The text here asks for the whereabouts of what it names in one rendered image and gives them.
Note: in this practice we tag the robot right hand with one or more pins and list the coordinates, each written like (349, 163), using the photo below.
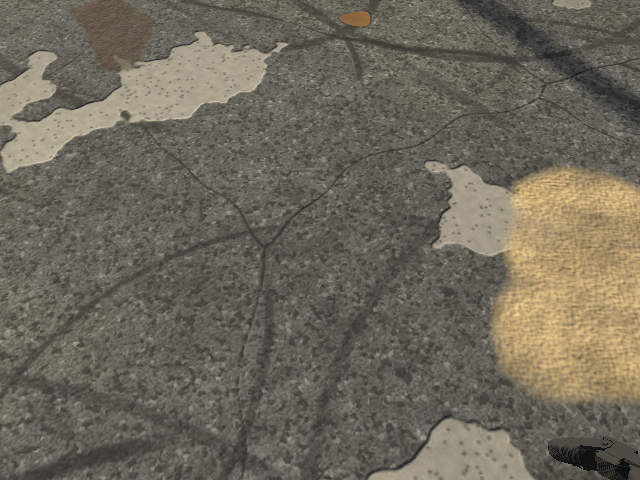
(611, 458)

